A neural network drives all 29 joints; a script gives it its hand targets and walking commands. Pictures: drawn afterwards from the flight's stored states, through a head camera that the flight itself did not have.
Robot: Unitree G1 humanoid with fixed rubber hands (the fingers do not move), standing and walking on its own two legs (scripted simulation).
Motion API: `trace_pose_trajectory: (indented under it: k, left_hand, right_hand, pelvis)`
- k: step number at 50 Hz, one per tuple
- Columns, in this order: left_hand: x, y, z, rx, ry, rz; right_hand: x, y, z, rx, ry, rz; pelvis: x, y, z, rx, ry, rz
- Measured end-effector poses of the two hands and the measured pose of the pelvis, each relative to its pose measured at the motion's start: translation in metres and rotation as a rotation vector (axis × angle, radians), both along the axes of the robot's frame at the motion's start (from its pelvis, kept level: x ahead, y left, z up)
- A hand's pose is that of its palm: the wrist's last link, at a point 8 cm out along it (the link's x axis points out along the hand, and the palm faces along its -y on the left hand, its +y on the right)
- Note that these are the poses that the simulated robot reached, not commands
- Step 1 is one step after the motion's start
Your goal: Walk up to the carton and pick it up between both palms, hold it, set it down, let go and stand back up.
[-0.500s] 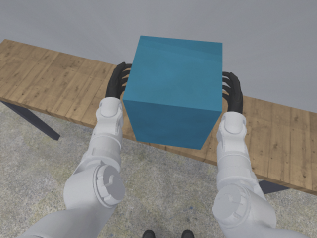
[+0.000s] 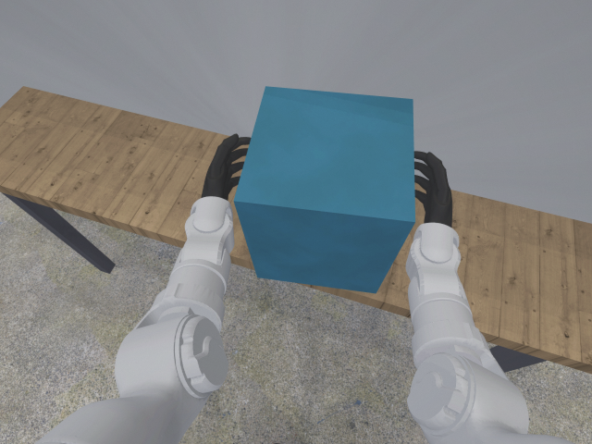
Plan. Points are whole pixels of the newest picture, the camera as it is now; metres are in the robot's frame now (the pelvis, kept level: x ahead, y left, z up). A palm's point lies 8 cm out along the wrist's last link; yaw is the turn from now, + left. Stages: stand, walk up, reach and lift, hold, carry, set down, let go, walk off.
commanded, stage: reach and lift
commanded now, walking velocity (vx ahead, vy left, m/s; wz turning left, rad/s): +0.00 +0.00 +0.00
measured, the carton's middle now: (325, 199) +0.47 -0.03 -0.02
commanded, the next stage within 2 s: none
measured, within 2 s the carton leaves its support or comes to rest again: leaves its support in 0.22 s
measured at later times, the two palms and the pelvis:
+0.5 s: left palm (204, 196) +0.40 +0.13 +0.09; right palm (450, 213) +0.37 -0.17 +0.09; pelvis -0.02 +0.00 +0.00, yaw +1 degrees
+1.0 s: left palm (196, 205) +0.37 +0.13 +0.11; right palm (461, 221) +0.35 -0.17 +0.10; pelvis -0.03 -0.01 +0.01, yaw +1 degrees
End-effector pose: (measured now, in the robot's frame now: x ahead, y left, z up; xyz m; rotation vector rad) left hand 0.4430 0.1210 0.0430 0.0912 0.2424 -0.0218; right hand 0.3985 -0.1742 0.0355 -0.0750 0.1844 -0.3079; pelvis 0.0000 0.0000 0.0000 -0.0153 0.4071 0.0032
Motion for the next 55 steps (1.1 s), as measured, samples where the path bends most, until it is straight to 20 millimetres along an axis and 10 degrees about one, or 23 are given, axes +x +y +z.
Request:
trace_pose_trajectory:
  k: [31, 55]
  left_hand:
    - [-0.049, 0.006, 0.064, -0.006, -0.02, 0.034]
    - [-0.07, 0.008, 0.08, -0.005, -0.04, 0.058]
  right_hand:
    - [-0.038, 0.005, 0.064, 0.043, -0.015, 0.03]
    - [-0.053, 0.006, 0.077, 0.044, -0.024, 0.054]
  pelvis:
    - [-0.03, -0.007, 0.005, 0.006, -0.24, 0.021]
    - [-0.03, -0.014, 0.006, 0.007, -0.332, 0.018]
